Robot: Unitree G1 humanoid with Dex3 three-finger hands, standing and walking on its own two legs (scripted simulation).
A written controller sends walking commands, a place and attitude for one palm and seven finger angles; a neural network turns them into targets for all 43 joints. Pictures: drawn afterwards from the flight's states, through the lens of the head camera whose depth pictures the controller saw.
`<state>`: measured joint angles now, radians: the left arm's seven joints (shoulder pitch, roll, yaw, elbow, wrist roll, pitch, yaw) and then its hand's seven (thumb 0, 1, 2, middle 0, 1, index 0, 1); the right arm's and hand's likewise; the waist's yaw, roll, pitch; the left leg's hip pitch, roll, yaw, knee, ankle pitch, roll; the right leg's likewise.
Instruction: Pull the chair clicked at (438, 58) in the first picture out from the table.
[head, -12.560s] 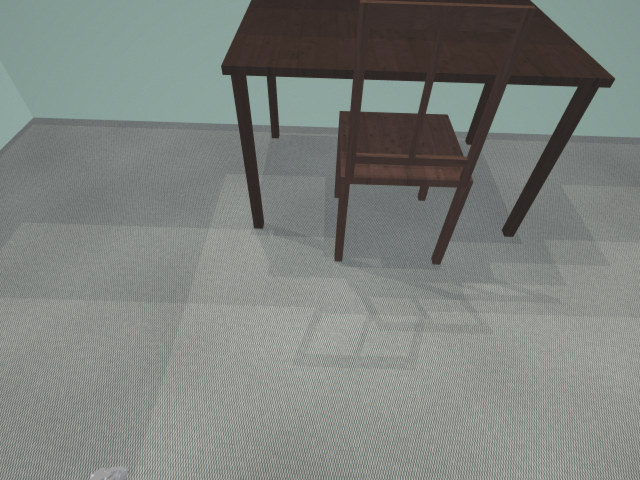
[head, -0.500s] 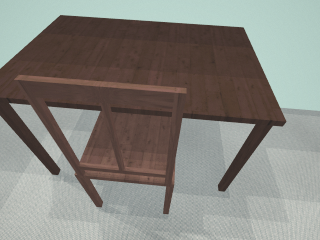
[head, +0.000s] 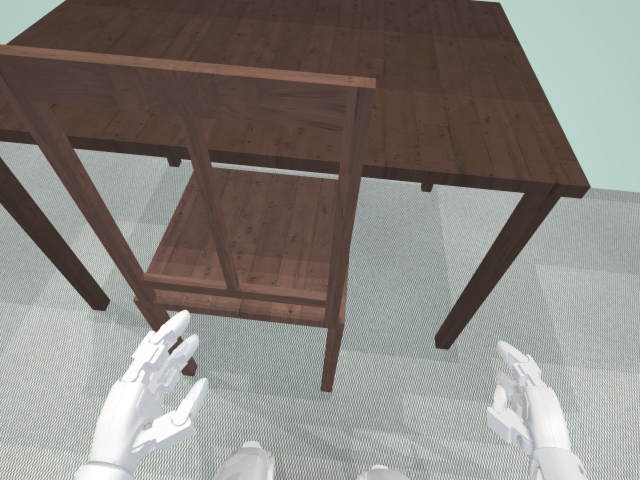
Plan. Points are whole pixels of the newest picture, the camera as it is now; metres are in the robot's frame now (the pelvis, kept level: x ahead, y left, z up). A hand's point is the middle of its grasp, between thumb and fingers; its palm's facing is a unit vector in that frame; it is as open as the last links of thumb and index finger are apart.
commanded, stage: raise the hand toward the chair's back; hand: left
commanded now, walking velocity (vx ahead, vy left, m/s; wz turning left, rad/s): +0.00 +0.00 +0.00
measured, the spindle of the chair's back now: (216, 220) +0.47 +0.19 +0.03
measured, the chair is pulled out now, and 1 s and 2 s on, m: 0.00 0.00 0.00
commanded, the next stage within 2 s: aim the fingers beside a spindle in 1.70 s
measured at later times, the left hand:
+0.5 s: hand (152, 387) +0.22 +0.20 +0.03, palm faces -0.03 -1.00 -0.05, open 13.4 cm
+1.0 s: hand (122, 373) +0.23 +0.23 +0.04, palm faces -0.04 -1.00 -0.05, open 16.7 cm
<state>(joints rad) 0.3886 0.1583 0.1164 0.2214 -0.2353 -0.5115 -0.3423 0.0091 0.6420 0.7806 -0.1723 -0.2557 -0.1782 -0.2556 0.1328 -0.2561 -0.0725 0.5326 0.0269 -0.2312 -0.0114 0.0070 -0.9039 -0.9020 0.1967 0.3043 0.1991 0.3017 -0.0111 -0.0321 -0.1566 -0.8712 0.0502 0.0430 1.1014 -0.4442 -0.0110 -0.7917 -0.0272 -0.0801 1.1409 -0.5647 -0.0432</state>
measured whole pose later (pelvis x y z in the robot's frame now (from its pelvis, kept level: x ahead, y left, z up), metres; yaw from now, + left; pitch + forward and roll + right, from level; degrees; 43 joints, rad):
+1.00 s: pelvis +0.00 +0.04 +0.00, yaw +0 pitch +14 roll -4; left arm 0.34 0.27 0.19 0.04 -0.27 -0.37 -0.30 -0.01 -0.46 0.31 -0.06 -0.08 -0.07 -0.08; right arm 0.21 -0.22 0.02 0.52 0.02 -0.20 -0.05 0.01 -0.90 -0.90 0.20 0.30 0.20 0.30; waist -0.02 0.03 -0.14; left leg -0.93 0.05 0.01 1.13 -0.46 0.04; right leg -0.79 -0.02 -0.11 1.08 -0.53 0.00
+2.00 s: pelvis +0.01 +0.02 +0.00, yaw +1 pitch +15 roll -3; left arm 0.24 0.27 0.21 0.15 -0.29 -0.39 -0.35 -0.01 -0.50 0.30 -0.06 -0.08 -0.06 -0.08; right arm 0.23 -0.26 0.01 0.56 0.03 -0.21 -0.05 0.01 -0.90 -0.90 0.20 0.30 0.20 0.30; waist -0.03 0.04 -0.14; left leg -0.94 0.05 0.00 1.13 -0.46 0.02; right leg -0.81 -0.02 -0.12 1.09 -0.55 -0.02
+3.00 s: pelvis +0.00 +0.02 -0.02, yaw +0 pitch +20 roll -2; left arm 0.05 0.22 0.12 0.27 -0.21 -0.44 -0.21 -0.01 -0.50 0.30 -0.06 -0.08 -0.06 -0.08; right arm 0.22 -0.25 0.00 0.56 0.01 -0.11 -0.02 0.01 -0.90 -0.90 0.20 0.30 0.20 0.30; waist -0.04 0.03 -0.16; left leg -1.09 0.06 0.01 1.24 -0.49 0.01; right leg -0.98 -0.02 -0.10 1.23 -0.59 -0.02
